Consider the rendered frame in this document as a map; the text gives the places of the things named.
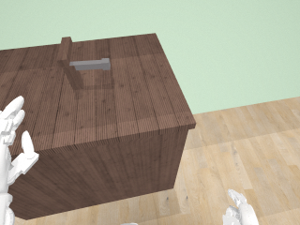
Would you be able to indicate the robot right hand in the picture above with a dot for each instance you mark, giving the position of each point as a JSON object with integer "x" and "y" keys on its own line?
{"x": 244, "y": 215}

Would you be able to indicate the counter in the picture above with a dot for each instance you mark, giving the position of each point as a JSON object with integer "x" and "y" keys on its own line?
{"x": 101, "y": 135}

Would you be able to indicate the left robot forearm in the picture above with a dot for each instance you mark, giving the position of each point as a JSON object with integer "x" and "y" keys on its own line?
{"x": 7, "y": 216}

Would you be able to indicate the robot left hand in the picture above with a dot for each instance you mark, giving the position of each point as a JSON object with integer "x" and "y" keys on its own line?
{"x": 10, "y": 119}

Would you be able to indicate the tap lever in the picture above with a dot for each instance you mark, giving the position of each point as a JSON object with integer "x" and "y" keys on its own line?
{"x": 103, "y": 64}

